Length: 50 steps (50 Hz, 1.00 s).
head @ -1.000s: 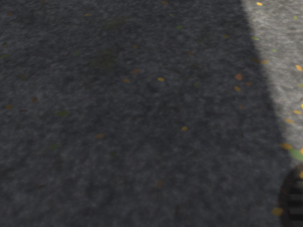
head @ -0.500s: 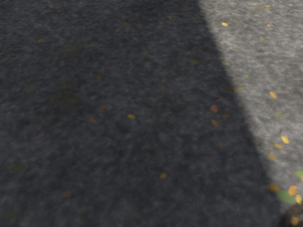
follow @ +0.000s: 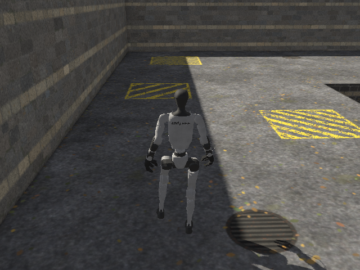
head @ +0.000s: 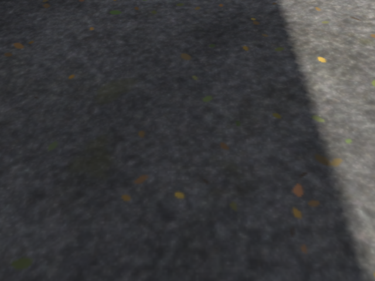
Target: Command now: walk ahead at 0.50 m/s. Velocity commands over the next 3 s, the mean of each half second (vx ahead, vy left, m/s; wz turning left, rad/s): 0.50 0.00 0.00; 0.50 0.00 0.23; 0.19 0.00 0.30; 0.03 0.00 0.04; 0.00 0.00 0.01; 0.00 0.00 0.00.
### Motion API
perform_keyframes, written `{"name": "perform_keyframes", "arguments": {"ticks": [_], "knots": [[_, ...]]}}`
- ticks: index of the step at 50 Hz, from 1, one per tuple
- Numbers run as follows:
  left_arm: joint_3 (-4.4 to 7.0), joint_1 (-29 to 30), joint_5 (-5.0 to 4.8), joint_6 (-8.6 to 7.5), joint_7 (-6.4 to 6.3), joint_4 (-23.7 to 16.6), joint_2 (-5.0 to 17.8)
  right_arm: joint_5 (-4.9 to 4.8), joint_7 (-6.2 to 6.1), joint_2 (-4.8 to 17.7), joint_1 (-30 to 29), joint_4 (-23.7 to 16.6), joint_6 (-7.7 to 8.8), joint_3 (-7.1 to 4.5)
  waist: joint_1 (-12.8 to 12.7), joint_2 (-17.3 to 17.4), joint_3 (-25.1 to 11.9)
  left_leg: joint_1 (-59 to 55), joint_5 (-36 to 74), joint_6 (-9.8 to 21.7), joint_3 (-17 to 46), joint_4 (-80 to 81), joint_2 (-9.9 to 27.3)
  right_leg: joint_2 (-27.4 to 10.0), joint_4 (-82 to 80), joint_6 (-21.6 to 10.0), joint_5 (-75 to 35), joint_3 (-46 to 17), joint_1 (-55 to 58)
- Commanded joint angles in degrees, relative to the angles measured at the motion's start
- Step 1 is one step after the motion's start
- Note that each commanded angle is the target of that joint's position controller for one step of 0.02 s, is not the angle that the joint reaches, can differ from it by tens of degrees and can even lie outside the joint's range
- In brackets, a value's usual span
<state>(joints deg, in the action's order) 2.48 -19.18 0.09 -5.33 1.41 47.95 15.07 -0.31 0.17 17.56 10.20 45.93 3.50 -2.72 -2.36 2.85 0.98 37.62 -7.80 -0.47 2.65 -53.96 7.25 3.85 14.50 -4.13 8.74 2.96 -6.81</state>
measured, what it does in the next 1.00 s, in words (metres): walks ahead: left foot, then right foot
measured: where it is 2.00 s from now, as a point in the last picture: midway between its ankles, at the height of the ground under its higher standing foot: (195, 215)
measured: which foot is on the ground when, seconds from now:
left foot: up 0.00-0.24, down 0.26-0.82, up 0.84-1.00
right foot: down 0.00-0.26, up 0.28-0.78, down 0.80-1.00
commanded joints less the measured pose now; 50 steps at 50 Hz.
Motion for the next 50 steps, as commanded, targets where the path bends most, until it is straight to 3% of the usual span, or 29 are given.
{"name": "perform_keyframes", "arguments": {"ticks": [1, 5, 9, 11, 12, 13, 14, 15, 16, 17, 18, 19, 20, 23, 26, 30, 33, 35, 38, 39, 40, 41, 42, 43, 44, 45, 46, 48, 50], "knots": [[1.95, 2.3, -0.28, -0.67, -0.83, -3.0, 8.9, 0.15, 0.25, 1.6, -2.2, -3.5, 0.71, -0.22, 1.0, -6.1, 1.4, 0.1, 9.7, -0.6, -0.4, 10.0, 0.1, -13.8, -8.1, -8.2, -13.0, -7.6, -1.3], [2.26, -2.2, -0.93, 0.05, -1.22, -0.3, 10.4, -0.38, 1.21, 1.1, -9.8, -5.8, 1.43, 0.24, -1.9, -5.8, 3.0, -1.3, 14.1, 0.0, -1.8, 19.8, -1.9, -15.1, -7.5, -7.6, -10.1, -6.9, 2.7], [2.68, -3.5, -1.31, 1.33, -1.73, 1.6, 10.9, -0.58, 2.47, 2.4, -12.8, -7.8, 2.03, 0.0, -1.3, -6.3, 3.4, 0.0, 8.1, 2.6, -1.1, 24.2, -2.7, -18.8, -3.3, -6.5, -14.0, -8.1, 10.6], [2.97, -2.3, -1.28, 1.9, -1.98, 1.8, 11.7, -0.51, 2.65, 3.9, -9.5, -7.1, 2.22, -0.61, 1.1, -7.3, 1.1, -6.1, 4.0, 4.1, -2.6, 25.2, -4.5, -18.9, 1.1, -5.3, -23.3, -7.9, 12.3], [2.95, -1.1, -1.21, 2.26, -2.07, 1.6, 11.9, -0.4, 2.42, 5.2, -4.0, -5.6, 2.26, -1.48, 4.4, -7.3, -2.2, -14.3, 4.0, 5.4, -4.5, 26.6, -6.4, -17.1, 7.7, -4.3, -32.2, -6.2, 11.4], [2.31, -1.2, -0.74, 2.5, -2.19, 1.3, 10.4, -0.26, 1.86, 8.1, 5.2, -2.8, 2.18, -2.91, 8.2, -6.0, -8.5, -28.2, 5.5, 7.2, -4.2, 25.9, -6.0, -13.9, 19.0, -2.5, -32.9, -4.0, 6.5], [0.81, -5.0, 0.21, 1.93, -2.07, -0.3, 6.2, 0.75, 1.35, 13.1, 13.3, -1.5, 1.97, -4.14, 8.7, 2.6, -17.6, -49.8, 4.6, 13.2, 13.1, 24.2, 6.9, -8.2, 39.3, 0.5, -15.5, -1.1, -11.5], [-0.62, -9.4, 0.01, 0.69, -1.64, 0.4, 1.6, 0.12, 1.65, 13.5, 15.9, -0.5, 1.64, -4.15, 7.2, 14.0, -23.0, -60.8, -6.8, 19.1, 36.0, 32.7, 14.8, 0.2, 53.6, 2.7, 24.2, -5.6, -28.0], [0.89, -4.4, -1.62, -0.33, -1.18, 0.0, 8.0, -0.49, 1.6, 8.7, 14.4, -0.7, 1.7, -2.75, 8.8, 8.1, -17.8, -57.4, -14.0, 16.8, 35.1, 35.9, 13.4, -3.0, 59.3, 1.8, 24.5, -10.8, -34.3], [1.38, 0.5, -2.61, -0.93, -0.99, -1.7, 9.7, -0.51, 1.46, 7.4, 9.6, -1.5, 1.72, -2.22, 7.7, 5.3, -9.9, -49.2, -11.8, 14.8, 27.4, 37.4, 12.0, -6.1, 58.6, 1.1, 19.0, -8.7, -36.8], [1.37, 3.2, -1.97, -1.1, -1.27, -2.1, 9.4, -0.02, 1.46, 6.3, 5.7, -2.2, 1.75, -1.89, 6.1, 1.1, -5.9, -41.4, -6.6, 14.0, 21.9, 39.0, 10.0, -8.7, 55.9, 1.2, 13.7, -7.4, -34.9], [1.64, 3.6, -1.21, -0.78, -1.42, -2.2, 8.8, 0.5, 1.6, 4.7, 3.3, -2.5, 1.93, -1.48, 4.3, 0.6, -3.3, -35.4, -1.3, 13.5, 17.6, 40.8, 8.0, -10.5, 52.8, 1.6, 10.2, -7.3, -32.2], [1.64, 2.3, -1.0, -0.18, -1.41, -1.8, 7.8, 0.94, 1.69, 3.8, 2.2, -2.5, 2.16, -1.21, 2.7, 1.9, -3.2, -32.0, 1.5, 13.3, 14.9, 42.5, 6.6, -11.6, 51.3, 1.9, 8.1, -7.6, -28.7], [1.33, 1.8, -0.66, 1.39, -1.75, -1.6, 5.5, 0.41, 1.6, 4.7, 2.7, -1.1, 2.97, -1.52, 1.4, 1.6, -1.7, -27.9, 7.4, 14.4, 9.2, 46.0, 5.3, -12.4, 46.9, 3.6, 4.6, -6.6, -27.8], [1.29, 7.6, -0.14, 1.48, -1.86, -3.6, 5.1, 0.34, 0.75, 6.1, 5.2, 0.5, 2.67, -1.87, 2.6, 0.2, 0.3, -29.3, 10.9, 14.2, 5.8, 47.4, 4.7, -12.6, 38.0, 5.1, -3.7, -6.3, -32.3], [0.59, 15.1, -0.43, 0.66, -1.04, -5.4, 3.3, -0.17, 0.02, 7.0, 8.3, 2.3, 2.02, -1.88, 5.3, 0.2, 1.9, -30.4, 9.9, 12.1, 1.2, 47.9, 2.6, -10.5, 23.9, 5.0, -14.3, -4.1, -29.8], [0.4, 20.9, -0.77, 0.17, -0.26, -7.5, 3.4, -0.7, -0.11, 7.3, 12.5, 4.4, 1.25, -1.96, 7.3, -0.3, 3.4, -34.2, 9.2, 12.2, 2.7, 46.1, 4.2, -9.0, 18.4, 4.8, -14.3, -3.9, -29.9], [0.5, 23.1, -0.92, -0.36, 0.41, -8.8, 4.0, -0.93, -0.39, 7.7, 13.5, 5.3, 0.48, -2.18, 7.1, 0.1, 3.9, -37.8, 10.5, 12.0, 4.5, 43.6, 5.9, -8.3, 15.4, 4.1, -11.7, -4.8, -30.5], [1.32, 19.8, -0.87, -1.15, 0.8, -8.3, 6.4, -1.12, -0.94, 8.9, 12.2, 5.3, -0.26, -2.84, 4.1, 1.7, 1.9, -39.9, 15.5, 10.6, 7.2, 38.6, 7.3, -6.8, 12.6, 2.7, -6.4, -4.8, -23.5], [2.08, 14.9, -0.79, -1.36, 0.57, -6.9, 7.7, -1.13, -0.99, 9.0, 10.8, 5.0, -0.47, -2.87, 1.1, 1.9, -0.8, -38.8, 22.1, 9.6, 6.4, 33.4, 5.7, -5.5, 10.9, 1.6, -5.9, -3.5, -15.8], [3.48, 6.2, -0.44, -1.48, 0.0, -4.5, 10.5, -0.66, -0.95, 7.3, 10.6, 4.6, -0.5, -2.23, -2.7, 0.9, -7.1, -34.3, 23.5, 7.9, 4.3, 23.2, 2.2, -6.4, 11.8, -0.3, -7.1, -3.8, -2.0], [4.57, -3.9, 0.44, -1.29, -0.65, -3.2, 14.7, 0.73, -0.92, 3.5, 10.8, 2.7, -0.4, -0.84, -6.0, -6.1, -16.9, -22.8, 7.5, 5.5, 1.3, 5.1, -2.7, -17.6, 14.0, -3.8, -7.2, -15.3, 15.5], [5.02, -5.0, 0.48, -0.64, -0.37, -2.0, 17.0, -0.63, -0.65, -2.4, 18.7, 2.2, 0.65, 0.63, -1.7, -22.4, -23.3, -2.3, -25.5, 2.7, 0.5, -11.8, -10.6, -28.7, 7.1, -11.2, 5.3, -39.4, 30.8], [3.4, -3.4, 0.13, -0.62, -0.37, -3.0, 10.5, -1.94, -0.67, 4.6, 15.6, 3.2, 1.11, -0.95, -3.7, -15.1, -18.8, 2.7, -25.6, 2.9, 6.1, -18.2, -7.3, -27.0, 3.6, -9.3, 12.7, -39.8, 26.5], [2.63, 0.5, -0.12, -0.73, -0.58, -3.4, 8.0, -2.68, -0.7, 7.1, 10.8, 1.8, 1.25, -1.92, -3.3, -11.9, -10.9, 5.1, -20.1, 3.3, 5.1, -18.8, -5.0, -25.4, 2.4, -7.0, 11.6, -30.8, 19.2], [2.24, 4.2, 0.02, -0.83, -0.55, -3.6, 7.0, -2.37, -0.98, 6.3, 8.8, 1.6, 1.09, -1.96, -1.5, -8.1, -7.0, 3.0, -15.3, 3.0, 4.0, -17.4, -2.5, -23.3, 0.6, -6.0, 6.5, -24.9, 11.9], [1.94, 6.7, 0.17, -0.94, -0.46, -3.4, 5.5, -1.69, -1.06, 5.5, 7.9, 1.5, 0.69, -2.26, -0.2, -7.8, -3.8, 1.3, -12.1, 2.7, 4.0, -14.8, -1.0, -21.3, -1.4, -5.5, 2.6, -19.9, 6.5], [1.93, 9.0, 0.73, -1.46, -0.5, -2.8, 4.7, -1.82, -0.79, 3.1, 9.5, 1.5, -0.71, -2.35, 2.2, -9.4, -2.1, -3.3, -8.9, 2.2, 3.7, -12.9, 0.8, -19.6, -4.8, -5.4, -1.6, -13.2, 0.5], [2.31, 9.9, 0.79, -1.91, -0.71, -2.1, 5.7, -1.63, -0.82, 1.8, 8.0, 0.2, -1.96, -2.38, 3.1, -7.8, 0.3, -2.3, -7.0, 1.4, 3.3, -11.0, 1.1, -19.7, -6.2, -6.3, -9.8, -8.1, -2.2]]}}
Next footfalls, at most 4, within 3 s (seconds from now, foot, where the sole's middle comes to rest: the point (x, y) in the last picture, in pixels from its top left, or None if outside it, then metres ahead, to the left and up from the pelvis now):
0.26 left None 0.33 0.15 -0.79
0.80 right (233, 246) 0.63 -0.08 -0.79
1.28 left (161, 207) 0.79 0.20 -0.79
1.62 right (223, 207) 0.79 -0.05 -0.79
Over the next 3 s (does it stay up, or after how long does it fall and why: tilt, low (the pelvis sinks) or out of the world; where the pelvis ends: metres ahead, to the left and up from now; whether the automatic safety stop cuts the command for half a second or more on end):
stays up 0.75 0.07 -0.01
